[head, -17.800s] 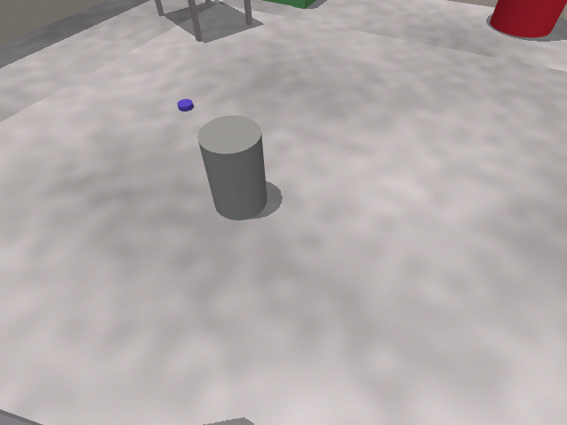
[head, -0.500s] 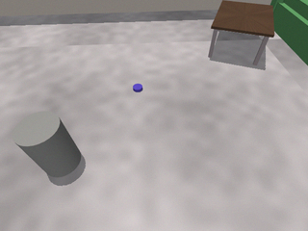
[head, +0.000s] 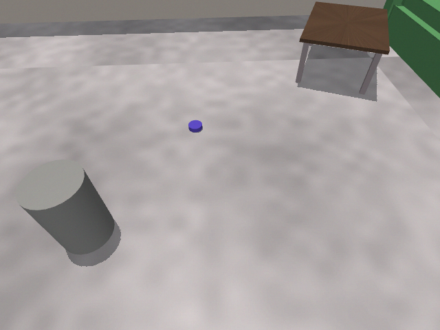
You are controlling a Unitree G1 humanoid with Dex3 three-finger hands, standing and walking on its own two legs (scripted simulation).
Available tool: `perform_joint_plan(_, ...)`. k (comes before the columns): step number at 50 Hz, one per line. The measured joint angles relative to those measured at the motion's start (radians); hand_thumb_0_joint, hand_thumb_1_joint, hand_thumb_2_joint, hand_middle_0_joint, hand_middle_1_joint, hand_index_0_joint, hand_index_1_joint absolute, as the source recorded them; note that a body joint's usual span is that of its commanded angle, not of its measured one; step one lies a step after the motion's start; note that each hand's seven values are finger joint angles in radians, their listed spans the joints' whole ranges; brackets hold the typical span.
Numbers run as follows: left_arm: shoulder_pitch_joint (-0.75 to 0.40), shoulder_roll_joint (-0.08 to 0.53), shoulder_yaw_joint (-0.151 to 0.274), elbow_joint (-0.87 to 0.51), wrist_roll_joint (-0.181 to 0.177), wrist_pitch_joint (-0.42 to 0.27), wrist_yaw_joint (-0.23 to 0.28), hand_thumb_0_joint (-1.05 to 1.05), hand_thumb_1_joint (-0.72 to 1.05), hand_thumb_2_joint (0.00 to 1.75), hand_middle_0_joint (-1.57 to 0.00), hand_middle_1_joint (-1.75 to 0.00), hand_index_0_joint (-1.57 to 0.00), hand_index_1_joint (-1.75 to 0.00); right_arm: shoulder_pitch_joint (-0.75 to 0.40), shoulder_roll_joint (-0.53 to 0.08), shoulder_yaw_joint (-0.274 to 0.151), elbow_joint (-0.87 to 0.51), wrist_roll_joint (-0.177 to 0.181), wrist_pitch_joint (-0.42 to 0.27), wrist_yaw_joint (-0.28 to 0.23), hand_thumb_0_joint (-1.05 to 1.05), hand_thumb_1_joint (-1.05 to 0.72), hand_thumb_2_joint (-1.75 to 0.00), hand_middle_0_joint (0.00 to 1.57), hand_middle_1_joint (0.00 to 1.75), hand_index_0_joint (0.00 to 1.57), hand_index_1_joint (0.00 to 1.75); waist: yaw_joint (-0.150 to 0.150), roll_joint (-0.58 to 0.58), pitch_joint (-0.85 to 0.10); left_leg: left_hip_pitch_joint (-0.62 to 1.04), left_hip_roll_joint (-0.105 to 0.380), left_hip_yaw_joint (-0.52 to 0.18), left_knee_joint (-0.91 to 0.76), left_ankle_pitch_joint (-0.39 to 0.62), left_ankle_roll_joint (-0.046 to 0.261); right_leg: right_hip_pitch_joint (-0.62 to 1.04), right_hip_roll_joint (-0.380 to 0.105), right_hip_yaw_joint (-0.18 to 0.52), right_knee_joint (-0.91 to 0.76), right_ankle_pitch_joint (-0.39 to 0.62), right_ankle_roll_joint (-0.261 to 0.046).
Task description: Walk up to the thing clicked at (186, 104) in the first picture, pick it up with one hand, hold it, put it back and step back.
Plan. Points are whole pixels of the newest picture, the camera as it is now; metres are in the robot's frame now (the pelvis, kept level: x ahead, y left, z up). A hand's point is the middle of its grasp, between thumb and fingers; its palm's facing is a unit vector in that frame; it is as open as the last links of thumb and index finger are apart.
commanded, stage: stand
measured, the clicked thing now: (195, 126) +1.53 +0.23 -0.77
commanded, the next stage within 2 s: none
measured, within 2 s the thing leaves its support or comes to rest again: neither
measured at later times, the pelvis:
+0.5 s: pelvis +0.00 +0.00 +0.00, yaw +0 degrees
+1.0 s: pelvis +0.00 +0.00 +0.00, yaw +0 degrees
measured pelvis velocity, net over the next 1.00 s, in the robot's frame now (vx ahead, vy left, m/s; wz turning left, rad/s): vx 0.00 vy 0.00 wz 0.00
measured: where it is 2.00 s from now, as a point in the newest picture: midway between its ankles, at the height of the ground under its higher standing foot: outside the picture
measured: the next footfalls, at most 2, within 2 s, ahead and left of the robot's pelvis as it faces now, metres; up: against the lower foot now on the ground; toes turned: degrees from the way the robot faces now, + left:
none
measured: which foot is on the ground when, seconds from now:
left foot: down 0.00-1.00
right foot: down 0.00-1.00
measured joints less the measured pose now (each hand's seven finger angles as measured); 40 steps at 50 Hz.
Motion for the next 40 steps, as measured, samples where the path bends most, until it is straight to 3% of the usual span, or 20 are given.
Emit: perform_joint_plan(40, 0.004, -0.001, -0.001, -0.002, -0.001, 0.002, 0.001, 0.0, 0.91, 0.9, -0.2, -0.3, -0.21, -0.3, 0.003, 0.0, 0.0, -0.003, 0.0, -0.003, -0.002, 0.0, -0.91, -0.9, 0.21, 0.3, 0.21, 0.3, 0.001, 0.002, 0.002, 0.005, -0.005, 0.003, -0.003, -0.001, 0.003, 0.001, -0.005, 0.003, 0.006, -0.005, 0.003)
